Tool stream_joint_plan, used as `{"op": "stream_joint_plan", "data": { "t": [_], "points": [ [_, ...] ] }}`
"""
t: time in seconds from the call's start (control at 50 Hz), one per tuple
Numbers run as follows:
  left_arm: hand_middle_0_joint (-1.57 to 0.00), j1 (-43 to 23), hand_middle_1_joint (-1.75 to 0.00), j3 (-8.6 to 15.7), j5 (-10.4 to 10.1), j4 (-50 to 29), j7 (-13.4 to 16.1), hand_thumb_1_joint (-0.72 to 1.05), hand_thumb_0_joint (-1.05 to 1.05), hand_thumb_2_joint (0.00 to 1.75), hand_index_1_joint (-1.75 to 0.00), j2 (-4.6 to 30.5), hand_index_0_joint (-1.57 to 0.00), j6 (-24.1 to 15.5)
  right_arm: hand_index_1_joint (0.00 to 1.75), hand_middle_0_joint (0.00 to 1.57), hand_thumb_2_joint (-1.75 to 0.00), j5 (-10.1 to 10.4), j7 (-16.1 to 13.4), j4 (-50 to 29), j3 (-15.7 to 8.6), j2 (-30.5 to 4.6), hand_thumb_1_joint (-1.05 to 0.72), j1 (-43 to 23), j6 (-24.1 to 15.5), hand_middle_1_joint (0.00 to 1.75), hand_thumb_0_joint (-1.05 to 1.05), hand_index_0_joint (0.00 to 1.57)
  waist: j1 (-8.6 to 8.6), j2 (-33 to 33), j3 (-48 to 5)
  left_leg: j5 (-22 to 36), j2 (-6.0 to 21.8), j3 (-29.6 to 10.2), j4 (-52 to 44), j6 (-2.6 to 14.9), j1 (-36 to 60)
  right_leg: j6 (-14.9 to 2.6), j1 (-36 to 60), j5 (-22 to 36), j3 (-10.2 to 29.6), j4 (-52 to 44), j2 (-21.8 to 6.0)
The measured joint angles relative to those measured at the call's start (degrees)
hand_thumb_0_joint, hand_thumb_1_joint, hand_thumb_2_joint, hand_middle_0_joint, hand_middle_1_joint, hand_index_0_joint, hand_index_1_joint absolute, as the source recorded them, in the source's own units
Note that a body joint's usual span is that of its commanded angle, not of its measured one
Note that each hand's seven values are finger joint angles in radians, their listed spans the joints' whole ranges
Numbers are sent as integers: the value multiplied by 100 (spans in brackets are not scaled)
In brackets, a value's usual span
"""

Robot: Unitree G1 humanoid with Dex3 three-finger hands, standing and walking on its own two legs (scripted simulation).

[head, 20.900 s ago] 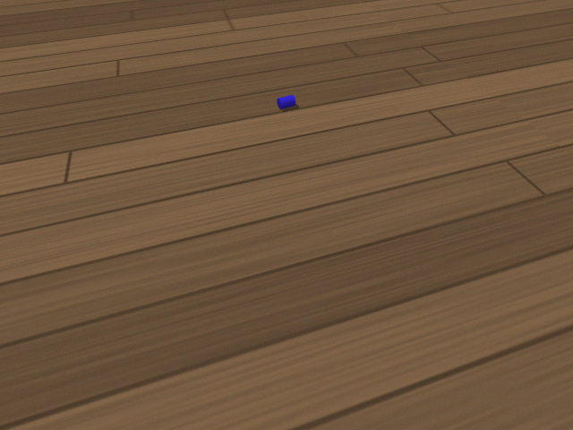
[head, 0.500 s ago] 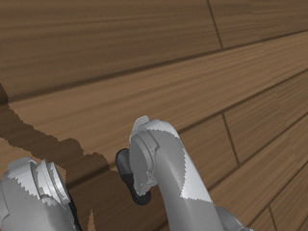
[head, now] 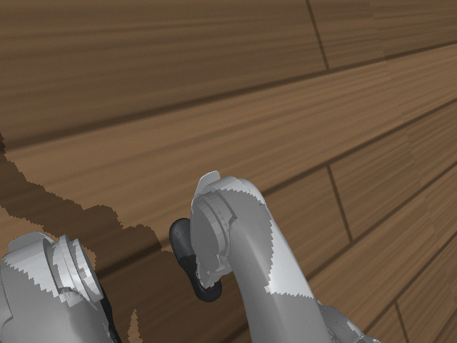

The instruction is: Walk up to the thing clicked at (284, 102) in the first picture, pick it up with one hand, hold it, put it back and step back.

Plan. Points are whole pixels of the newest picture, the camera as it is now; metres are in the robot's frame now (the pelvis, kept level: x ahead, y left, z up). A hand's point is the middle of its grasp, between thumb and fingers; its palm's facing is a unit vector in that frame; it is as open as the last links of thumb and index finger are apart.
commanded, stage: close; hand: left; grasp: from above
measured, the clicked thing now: out of the picture +0.48 +0.32 -0.28
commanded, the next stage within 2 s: settle in 0.94 s
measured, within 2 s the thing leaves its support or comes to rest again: leaves its support in 1.38 s
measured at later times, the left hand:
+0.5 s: hand out of the picture +0.47 +0.32 -0.25, palm faces -0.44 -0.14 -0.89, open 10.2 cm
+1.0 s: hand out of the picture +0.47 +0.32 -0.25, palm faces -0.44 -0.14 -0.89, open 9.8 cm
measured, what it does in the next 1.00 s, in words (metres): stands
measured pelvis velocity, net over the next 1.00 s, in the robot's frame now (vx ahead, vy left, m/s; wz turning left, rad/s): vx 0.00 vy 0.00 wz -0.01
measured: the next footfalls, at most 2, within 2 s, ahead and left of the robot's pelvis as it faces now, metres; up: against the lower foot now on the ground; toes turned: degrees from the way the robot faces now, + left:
none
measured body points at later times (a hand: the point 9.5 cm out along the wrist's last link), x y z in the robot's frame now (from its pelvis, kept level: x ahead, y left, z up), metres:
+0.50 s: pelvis +0.00 +0.00 +0.00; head +0.29 +0.12 +0.32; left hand +0.49 +0.32 -0.20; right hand +0.03 -0.25 -0.05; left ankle +0.06 +0.12 -0.28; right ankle +0.12 -0.11 -0.28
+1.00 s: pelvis +0.00 +0.00 +0.00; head +0.29 +0.13 +0.32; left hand +0.49 +0.33 -0.20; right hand +0.03 -0.24 -0.04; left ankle +0.06 +0.12 -0.28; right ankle +0.12 -0.11 -0.28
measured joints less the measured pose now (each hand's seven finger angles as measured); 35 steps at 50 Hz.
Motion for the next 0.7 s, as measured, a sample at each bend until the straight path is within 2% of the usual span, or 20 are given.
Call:
{"op": "stream_joint_plan", "data": {
  "t": [0.26, 0.4, 0.7],
  "points": [
    [-45, -7, -73, -25, 132, 67, 89, -4, 0, 71, -73, -23, -44, -83, 30, 20, -90, -23, -5, -82, 42, 15, -90, -36, -3, 30, 0, 20, 4, -29, -22, 44, -11, -11, -20, 0, 6, 7, 28, 34, -9, -33, -4],
    [-51, -62, -69, -50, 58, 137, 135, 5, 0, 62, -67, 44, -52, -34, 30, 20, -90, -36, -19, -93, 57, 7, -90, -54, -59, 30, 0, 20, -35, -40, 63, 59, 6, 2, -29, 13, 3, 17, 16, 61, 2, -44, 9],
    [-62, 0, -57, -47, -60, -30, 30, 8, 1, 45, -55, 26, -63, 15, 30, 20, -90, 10, -35, -81, 81, -19, -90, 28, -40, 30, 0, 20, -23, 1, 48, 35, 14, -18, -74, 20, 25, 25, 49, 47, -12, -112, 22]
  ]
}}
